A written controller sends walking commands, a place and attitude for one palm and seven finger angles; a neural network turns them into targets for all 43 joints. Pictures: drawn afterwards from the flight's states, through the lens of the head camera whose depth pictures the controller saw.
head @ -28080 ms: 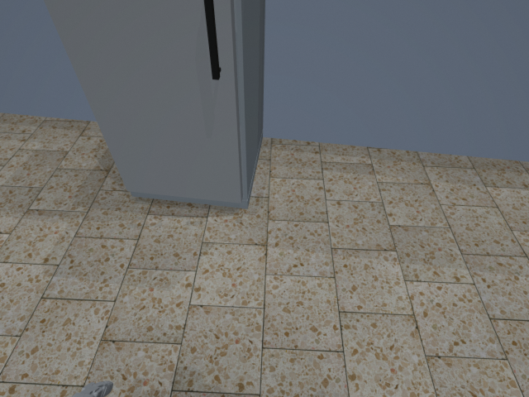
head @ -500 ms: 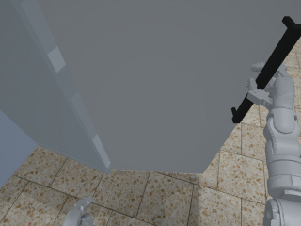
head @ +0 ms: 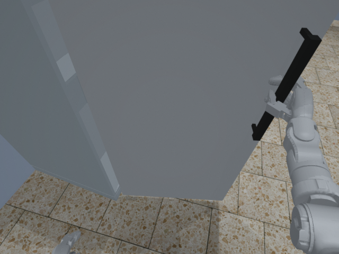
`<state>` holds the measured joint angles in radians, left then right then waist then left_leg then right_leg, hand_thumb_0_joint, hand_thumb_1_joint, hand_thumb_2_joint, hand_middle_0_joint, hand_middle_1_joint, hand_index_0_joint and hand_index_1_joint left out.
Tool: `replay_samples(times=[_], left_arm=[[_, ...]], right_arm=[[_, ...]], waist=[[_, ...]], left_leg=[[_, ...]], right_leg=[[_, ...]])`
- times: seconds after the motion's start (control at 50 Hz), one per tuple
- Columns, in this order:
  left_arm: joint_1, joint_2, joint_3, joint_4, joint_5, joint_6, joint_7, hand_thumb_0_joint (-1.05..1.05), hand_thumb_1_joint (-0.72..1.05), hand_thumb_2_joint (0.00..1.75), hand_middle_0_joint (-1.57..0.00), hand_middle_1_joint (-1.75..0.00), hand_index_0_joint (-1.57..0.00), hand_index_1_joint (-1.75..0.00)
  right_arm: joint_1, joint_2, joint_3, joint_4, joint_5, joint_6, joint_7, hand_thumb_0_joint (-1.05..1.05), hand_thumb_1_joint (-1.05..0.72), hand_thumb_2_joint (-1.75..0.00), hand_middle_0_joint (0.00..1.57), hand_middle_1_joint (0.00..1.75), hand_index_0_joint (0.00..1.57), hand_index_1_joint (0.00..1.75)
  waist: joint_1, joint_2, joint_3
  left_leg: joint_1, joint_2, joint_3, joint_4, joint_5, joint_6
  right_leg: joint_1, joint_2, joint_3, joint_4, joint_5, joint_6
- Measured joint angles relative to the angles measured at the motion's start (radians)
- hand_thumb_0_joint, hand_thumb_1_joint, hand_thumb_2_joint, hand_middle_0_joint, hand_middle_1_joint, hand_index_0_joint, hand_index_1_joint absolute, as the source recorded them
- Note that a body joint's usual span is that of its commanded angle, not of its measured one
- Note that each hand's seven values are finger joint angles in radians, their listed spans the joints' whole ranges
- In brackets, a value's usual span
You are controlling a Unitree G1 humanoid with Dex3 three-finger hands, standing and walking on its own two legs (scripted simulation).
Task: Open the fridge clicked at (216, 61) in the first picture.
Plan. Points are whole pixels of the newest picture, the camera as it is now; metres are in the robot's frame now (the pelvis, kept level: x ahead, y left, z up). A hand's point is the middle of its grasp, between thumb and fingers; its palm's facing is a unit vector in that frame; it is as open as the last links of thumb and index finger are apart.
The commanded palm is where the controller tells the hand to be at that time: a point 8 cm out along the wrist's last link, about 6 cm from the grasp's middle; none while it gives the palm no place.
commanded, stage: stop walking and hold the door back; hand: right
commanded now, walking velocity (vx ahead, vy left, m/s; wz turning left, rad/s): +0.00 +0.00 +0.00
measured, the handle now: (275, 94) +0.48 -0.23 +0.14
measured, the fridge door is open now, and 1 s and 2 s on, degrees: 73 69 69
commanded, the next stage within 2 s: loosen the grip on the handle in 0.14 s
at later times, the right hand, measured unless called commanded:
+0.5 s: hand (275, 101) +0.45 -0.22 +0.14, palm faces +0.26 +0.94 -0.23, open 8.7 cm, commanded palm +0.41 -0.25 +0.15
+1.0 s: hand (282, 105) +0.46 -0.26 +0.11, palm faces +0.30 +0.94 -0.18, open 14.4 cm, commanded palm +0.43 -0.29 +0.13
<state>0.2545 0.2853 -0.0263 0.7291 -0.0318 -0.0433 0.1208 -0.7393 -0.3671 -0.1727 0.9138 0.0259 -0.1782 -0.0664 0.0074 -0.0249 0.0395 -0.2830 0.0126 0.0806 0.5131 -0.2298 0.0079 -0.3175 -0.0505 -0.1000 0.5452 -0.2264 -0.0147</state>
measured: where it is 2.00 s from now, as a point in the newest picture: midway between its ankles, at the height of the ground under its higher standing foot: outside the picture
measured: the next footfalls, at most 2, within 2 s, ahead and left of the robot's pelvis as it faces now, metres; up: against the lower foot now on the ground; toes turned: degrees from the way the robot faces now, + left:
none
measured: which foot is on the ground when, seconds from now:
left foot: down 0.00-1.00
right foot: down 0.00-1.00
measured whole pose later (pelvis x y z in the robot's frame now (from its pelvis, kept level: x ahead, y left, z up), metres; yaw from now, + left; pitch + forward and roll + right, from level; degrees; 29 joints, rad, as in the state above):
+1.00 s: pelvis +0.05 +0.00 +0.00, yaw +2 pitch +7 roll +0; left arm 0.27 0.25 -0.02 0.65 -0.03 -0.09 0.06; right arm -0.53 -0.42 -0.35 0.65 0.03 -0.02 0.01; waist 0.01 -0.01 -0.06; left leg -0.37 0.00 0.04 0.56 -0.30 0.01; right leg -0.38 -0.02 -0.07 0.58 -0.31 -0.02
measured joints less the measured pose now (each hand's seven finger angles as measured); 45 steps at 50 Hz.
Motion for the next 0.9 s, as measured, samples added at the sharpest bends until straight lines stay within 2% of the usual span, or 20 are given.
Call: replay_samples(times=[0.24, 0.28, 0.3, 0.34, 0.4, 0.46, 0.52, 0.58, 0.64, 0.72, 0.84, 0.9], left_arm=[[0.072, 0.003, 0.001, 0.046, -0.004, -0.006, 0.001, 0.01, 0.90, 0.90, -0.20, -0.30, -0.21, -0.30], [0.070, -0.011, 0.019, 0.040, 0.007, -0.025, -0.022, 0.01, 0.90, 0.90, -0.20, -0.30, -0.21, -0.30], [0.068, -0.019, 0.017, 0.042, 0.005, -0.042, -0.031, 0.01, 0.90, 0.90, -0.20, -0.30, -0.21, -0.30], [0.071, -0.029, 0.014, 0.025, 0.003, -0.066, -0.040, 0.02, 0.90, 0.90, -0.20, -0.30, -0.21, -0.30], [0.075, -0.010, 0.018, -0.009, 0.012, -0.095, -0.048, 0.01, 0.90, 0.90, -0.20, -0.30, -0.21, -0.30], [0.067, 0.016, 0.023, -0.029, 0.015, -0.109, -0.056, 0.01, 0.90, 0.90, -0.20, -0.30, -0.21, -0.30], [0.060, 0.020, 0.020, -0.027, 0.008, -0.112, -0.059, 0.01, 0.90, 0.90, -0.20, -0.30, -0.21, -0.30], [0.058, 0.013, 0.011, -0.021, -0.001, -0.109, -0.057, 0.01, 0.90, 0.90, -0.20, -0.30, -0.21, -0.30], [0.057, 0.006, 0.009, -0.030, -0.004, -0.106, -0.054, 0.01, 0.90, 0.90, -0.20, -0.30, -0.21, -0.30], [0.053, 0.000, 0.010, -0.044, 0.002, -0.095, -0.053, 0.01, 0.90, 0.90, -0.20, -0.30, -0.21, -0.30], [0.047, -0.018, 0.014, -0.061, 0.000, -0.078, -0.058, 0.01, 0.90, 0.90, -0.20, -0.30, -0.21, -0.30], [0.047, -0.025, 0.016, -0.072, -0.002, -0.073, -0.063, 0.01, 0.90, 0.90, -0.20, -0.30, -0.21, -0.30]], right_arm=[[-0.049, -0.036, -0.045, 0.135, 0.005, -0.010, 0.000, -0.07, -0.70, -0.82, 0.45, 1.40, 0.40, 1.40], [-0.092, -0.057, -0.109, 0.171, -0.066, 0.011, 0.051, -0.07, -0.67, -0.81, 0.45, 1.40, 0.40, 1.40], [-0.122, -0.077, -0.135, 0.206, -0.081, 0.034, 0.073, -0.07, -0.65, -0.80, 0.45, 1.40, 0.41, 1.40], [-0.152, -0.104, -0.165, 0.240, -0.080, 0.066, 0.091, -0.06, -0.61, -0.79, 0.45, 1.40, 0.43, 1.41], [-0.118, -0.119, -0.185, 0.212, -0.081, 0.050, 0.074, -0.04, -0.51, -0.74, 0.45, 1.40, 0.45, 1.41], [-0.075, -0.129, -0.157, 0.166, -0.089, 0.013, 0.049, -0.02, -0.33, -0.64, 0.45, 1.40, 0.46, 1.41], [-0.057, -0.117, -0.144, 0.124, -0.054, -0.008, 0.053, -0.01, -0.09, -0.52, 0.44, 1.39, 0.45, 1.40], [-0.043, -0.098, -0.151, 0.101, -0.019, -0.004, 0.072, -0.01, 0.14, -0.41, 0.43, 1.37, 0.44, 1.38], [-0.015, -0.091, -0.147, 0.060, -0.028, 0.013, 0.071, -0.01, 0.31, -0.33, 0.41, 1.35, 0.43, 1.36], [0.037, -0.084, -0.145, -0.031, -0.045, 0.013, 0.071, -0.01, 0.44, -0.26, 0.41, 1.32, 0.45, 1.35], [0.134, -0.052, -0.164, -0.178, 0.007, 0.080, 0.071, -0.01, 0.52, -0.22, 0.35, 1.25, 0.39, 1.27], [0.190, -0.033, -0.154, -0.262, 0.018, 0.118, 0.065, -0.01, 0.54, -0.21, 0.32, 1.21, 0.34, 1.22]], waist=[[0.034, -0.005, -0.004], [0.032, 0.011, 0.004], [0.047, 0.030, -0.011], [0.071, 0.059, -0.039], [0.083, 0.052, -0.056], [0.074, 0.034, -0.049], [0.056, 0.041, -0.045], [0.047, 0.055, -0.051], [0.047, 0.058, -0.053], [0.042, 0.050, -0.056], [0.023, 0.031, -0.075], [0.010, 0.021, -0.087]], left_leg=[[0.001, -0.009, -0.001, -0.016, 0.019, 0.010], [-0.008, -0.012, -0.011, -0.011, 0.024, 0.015], [-0.027, -0.007, -0.010, -0.003, 0.023, 0.018], [-0.057, 0.000, -0.006, 0.008, 0.022, 0.024], [-0.077, -0.003, -0.012, 0.009, 0.026, 0.025], [-0.103, -0.006, -0.026, 0.027, 0.023, 0.021], [-0.122, -0.009, -0.038, 0.045, 0.014, 0.019], [-0.126, -0.014, -0.039, 0.051, 0.004, 0.020], [-0.125, -0.017, -0.036, 0.052, -0.007, 0.020], [-0.125, -0.017, -0.034, 0.054, -0.024, 0.016], [-0.103, -0.016, -0.044, 0.040, -0.043, 0.008], [-0.089, -0.013, -0.044, 0.035, -0.054, 0.004]], right_leg=[[0.007, -0.007, -0.002, -0.025, 0.025, 0.009], [0.007, -0.011, -0.012, -0.029, 0.028, 0.008], [-0.004, -0.005, -0.012, -0.039, 0.038, 0.007], [-0.025, 0.002, -0.008, -0.054, 0.055, 0.010], [-0.045, 0.004, -0.005, -0.047, 0.048, 0.011], [-0.067, 0.018, 0.010, -0.026, 0.038, -0.002], [-0.081, 0.025, 0.017, -0.011, 0.027, -0.007], [-0.089, 0.024, 0.024, 0.002, 0.013, -0.004], [-0.094, 0.021, 0.029, 0.014, 0.000, 0.001], [-0.100, 0.021, 0.032, 0.027, -0.021, 0.001], [-0.079, 0.023, 0.023, 0.020, -0.049, -0.003], [-0.066, 0.026, 0.023, 0.019, -0.062, -0.006]])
